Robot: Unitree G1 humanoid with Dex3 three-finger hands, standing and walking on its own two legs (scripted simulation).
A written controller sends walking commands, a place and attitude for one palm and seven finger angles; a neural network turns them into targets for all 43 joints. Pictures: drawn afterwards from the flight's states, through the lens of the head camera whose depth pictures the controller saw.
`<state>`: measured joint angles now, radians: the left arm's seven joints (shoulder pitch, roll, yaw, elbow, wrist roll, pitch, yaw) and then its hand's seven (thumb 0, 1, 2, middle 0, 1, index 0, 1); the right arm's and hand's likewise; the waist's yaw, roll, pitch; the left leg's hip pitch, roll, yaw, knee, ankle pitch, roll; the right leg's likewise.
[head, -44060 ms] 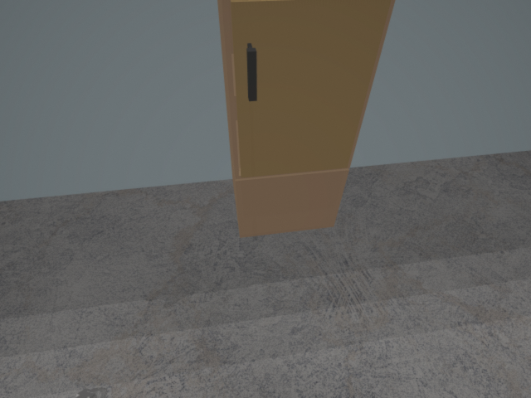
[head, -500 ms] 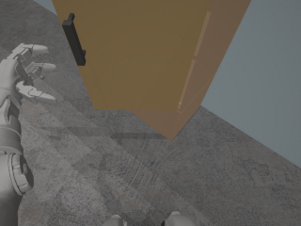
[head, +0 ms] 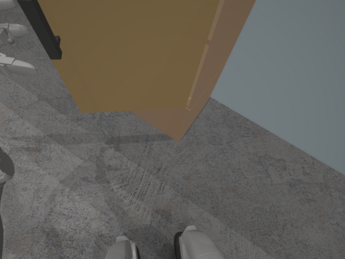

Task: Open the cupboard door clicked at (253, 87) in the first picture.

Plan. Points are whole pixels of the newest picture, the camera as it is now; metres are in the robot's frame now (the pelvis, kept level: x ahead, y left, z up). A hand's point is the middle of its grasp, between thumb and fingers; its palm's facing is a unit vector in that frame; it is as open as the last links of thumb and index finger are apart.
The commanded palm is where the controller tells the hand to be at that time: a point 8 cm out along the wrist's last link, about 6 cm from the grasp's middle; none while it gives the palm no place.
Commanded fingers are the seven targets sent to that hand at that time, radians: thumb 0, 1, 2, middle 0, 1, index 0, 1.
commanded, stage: move the hooked fingers beside the handle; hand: left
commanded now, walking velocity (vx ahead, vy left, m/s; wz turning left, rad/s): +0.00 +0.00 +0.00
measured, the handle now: (44, 23) +0.61 +0.21 +0.11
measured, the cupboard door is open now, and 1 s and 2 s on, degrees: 40 39 39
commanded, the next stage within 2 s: slide the fingers in behind the handle in 0.88 s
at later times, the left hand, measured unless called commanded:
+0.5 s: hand (9, 40) +0.56 +0.26 +0.11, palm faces +0.00 -1.00 -0.02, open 13.9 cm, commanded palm +0.55 +0.29 +0.11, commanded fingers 0.00 -0.50 0.30 -0.30 -1.20 -0.30 -1.20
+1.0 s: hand (9, 39) +0.55 +0.25 +0.13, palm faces +0.00 -1.00 -0.01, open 13.9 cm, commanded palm +0.54 +0.29 +0.11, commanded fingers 0.00 -0.50 0.30 -0.30 -1.20 -0.30 -1.20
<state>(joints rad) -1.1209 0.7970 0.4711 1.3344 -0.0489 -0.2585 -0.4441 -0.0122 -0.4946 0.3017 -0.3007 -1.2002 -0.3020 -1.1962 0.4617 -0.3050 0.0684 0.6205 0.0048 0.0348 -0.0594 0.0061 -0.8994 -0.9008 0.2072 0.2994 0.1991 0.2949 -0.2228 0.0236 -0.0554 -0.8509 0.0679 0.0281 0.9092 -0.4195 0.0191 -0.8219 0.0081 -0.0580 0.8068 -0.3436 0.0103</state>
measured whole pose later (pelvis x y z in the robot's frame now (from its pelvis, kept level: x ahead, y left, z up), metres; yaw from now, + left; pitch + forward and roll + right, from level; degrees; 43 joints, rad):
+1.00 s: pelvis +0.01 +0.00 +0.00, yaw +0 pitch +22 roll -4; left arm -1.10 0.81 0.50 1.31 -0.04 -0.26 -0.44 -0.01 -0.49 0.30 -0.30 -1.20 -0.30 -1.20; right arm 0.44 -0.29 0.07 0.59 0.00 0.09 -0.04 0.00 -0.90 -0.90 0.21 0.30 0.20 0.29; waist -0.23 0.03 -0.07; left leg -0.87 0.08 0.01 0.94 -0.45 0.02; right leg -0.83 0.02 -0.07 0.81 -0.36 0.01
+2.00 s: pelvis +0.02 +0.00 +0.00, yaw +0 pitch +21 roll -4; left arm -1.06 0.60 0.42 1.24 -0.04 -0.27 -0.27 -0.01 -0.49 0.30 -0.30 -1.20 -0.30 -1.20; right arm 0.45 -0.28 0.04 0.61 -0.01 0.07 0.00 0.00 -0.90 -0.90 0.21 0.30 0.20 0.29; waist -0.22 0.04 -0.09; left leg -0.84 0.07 0.02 0.92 -0.45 0.01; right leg -0.81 0.02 -0.06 0.81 -0.37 0.01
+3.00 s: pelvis +0.01 +0.00 +0.00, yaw +0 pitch +21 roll -4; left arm -1.07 0.58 0.39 1.26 -0.05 -0.29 -0.24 -0.01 -0.05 0.49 -0.32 -1.25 -0.32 -1.24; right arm 0.47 -0.27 0.04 0.63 -0.02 0.05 0.01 0.00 -0.90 -0.90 0.21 0.30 0.20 0.29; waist -0.21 0.05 -0.09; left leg -0.84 0.06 0.02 0.92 -0.45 0.02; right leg -0.81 0.01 -0.06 0.82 -0.37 0.02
